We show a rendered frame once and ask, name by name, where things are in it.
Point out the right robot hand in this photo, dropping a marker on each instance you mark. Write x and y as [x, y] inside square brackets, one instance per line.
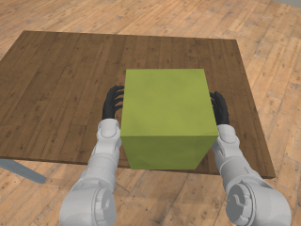
[220, 109]

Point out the robot right forearm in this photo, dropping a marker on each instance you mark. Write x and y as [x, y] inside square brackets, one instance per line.
[230, 161]

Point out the carton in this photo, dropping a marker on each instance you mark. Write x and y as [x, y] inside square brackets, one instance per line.
[167, 120]

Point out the robot left upper arm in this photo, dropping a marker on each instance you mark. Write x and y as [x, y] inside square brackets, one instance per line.
[94, 206]

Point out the table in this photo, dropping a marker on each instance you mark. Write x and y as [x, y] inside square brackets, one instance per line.
[53, 86]

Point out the robot left forearm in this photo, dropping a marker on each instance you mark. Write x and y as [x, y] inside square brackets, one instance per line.
[104, 159]

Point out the left robot hand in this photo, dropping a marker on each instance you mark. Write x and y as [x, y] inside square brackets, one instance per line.
[109, 108]

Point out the robot right upper arm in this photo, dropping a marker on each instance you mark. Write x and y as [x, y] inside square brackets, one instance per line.
[252, 205]

